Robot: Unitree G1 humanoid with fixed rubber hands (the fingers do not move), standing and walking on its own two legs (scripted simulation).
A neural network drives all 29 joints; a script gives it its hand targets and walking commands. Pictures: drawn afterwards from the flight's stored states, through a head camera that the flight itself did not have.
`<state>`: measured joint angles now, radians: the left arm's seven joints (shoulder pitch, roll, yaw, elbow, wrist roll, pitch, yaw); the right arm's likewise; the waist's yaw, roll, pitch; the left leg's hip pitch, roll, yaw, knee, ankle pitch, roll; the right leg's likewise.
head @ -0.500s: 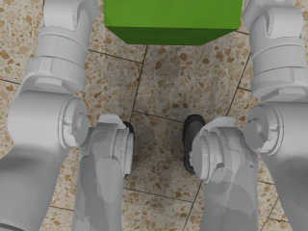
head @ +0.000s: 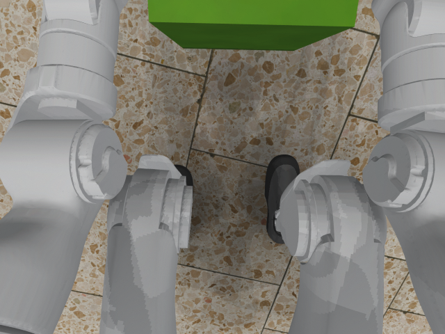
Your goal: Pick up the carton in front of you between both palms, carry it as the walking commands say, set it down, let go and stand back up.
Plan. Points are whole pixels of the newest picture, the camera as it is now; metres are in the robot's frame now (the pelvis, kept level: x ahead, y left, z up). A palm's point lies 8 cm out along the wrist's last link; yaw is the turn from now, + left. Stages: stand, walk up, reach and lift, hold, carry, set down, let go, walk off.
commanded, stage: set down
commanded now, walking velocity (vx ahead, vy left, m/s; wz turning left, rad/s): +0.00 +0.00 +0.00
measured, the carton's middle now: out of the picture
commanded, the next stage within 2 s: let go in 1.68 s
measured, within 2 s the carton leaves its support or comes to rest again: neither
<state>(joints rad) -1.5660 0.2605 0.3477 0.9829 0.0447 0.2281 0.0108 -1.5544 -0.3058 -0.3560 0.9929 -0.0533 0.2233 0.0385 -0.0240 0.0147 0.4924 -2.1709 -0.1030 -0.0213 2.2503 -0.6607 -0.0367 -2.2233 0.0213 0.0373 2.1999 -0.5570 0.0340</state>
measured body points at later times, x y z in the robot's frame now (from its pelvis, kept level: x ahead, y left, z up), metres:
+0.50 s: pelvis +0.01 +0.00 +0.00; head +0.40 -0.01 +0.21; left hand +0.58 +0.15 -0.20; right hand +0.57 -0.20 -0.20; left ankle +0.10 +0.12 -0.33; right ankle +0.12 -0.13 -0.33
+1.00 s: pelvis +0.01 +0.00 +0.06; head +0.37 -0.01 +0.33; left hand +0.61 +0.16 -0.06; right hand +0.59 -0.21 -0.06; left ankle +0.10 +0.12 -0.33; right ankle +0.12 -0.13 -0.33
